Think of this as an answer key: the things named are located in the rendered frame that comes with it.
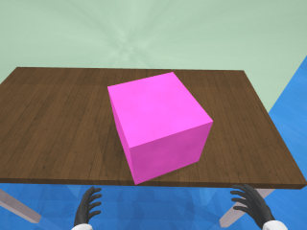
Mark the carton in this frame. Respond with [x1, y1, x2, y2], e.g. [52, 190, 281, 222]
[107, 72, 213, 185]

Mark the left robot hand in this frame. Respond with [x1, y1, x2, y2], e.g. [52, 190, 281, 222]
[73, 186, 102, 227]

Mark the right robot forearm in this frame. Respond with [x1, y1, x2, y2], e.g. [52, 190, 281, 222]
[262, 220, 288, 230]

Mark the table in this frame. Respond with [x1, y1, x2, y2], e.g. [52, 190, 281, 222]
[0, 67, 307, 228]

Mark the right robot hand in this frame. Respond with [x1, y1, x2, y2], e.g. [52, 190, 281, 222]
[230, 183, 275, 230]

